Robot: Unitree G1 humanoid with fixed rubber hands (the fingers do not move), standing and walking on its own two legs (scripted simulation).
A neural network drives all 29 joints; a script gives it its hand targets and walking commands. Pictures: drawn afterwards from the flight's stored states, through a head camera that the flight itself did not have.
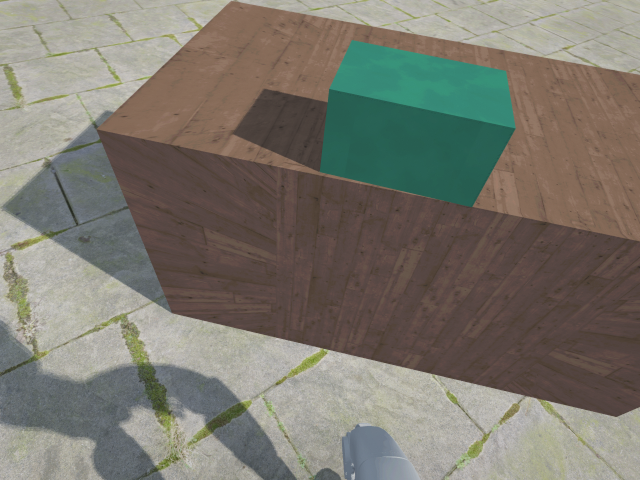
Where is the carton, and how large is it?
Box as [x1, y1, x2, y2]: [320, 40, 515, 206]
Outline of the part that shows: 352,40 329,88 320,171 472,206 515,128 505,71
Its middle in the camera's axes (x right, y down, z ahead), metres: +0.17 -0.22 +0.74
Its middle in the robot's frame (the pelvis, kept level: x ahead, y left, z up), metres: +0.70 -0.18 +0.07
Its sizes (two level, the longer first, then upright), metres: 0.298 0.200 0.173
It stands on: a pedestal, 0.75 m high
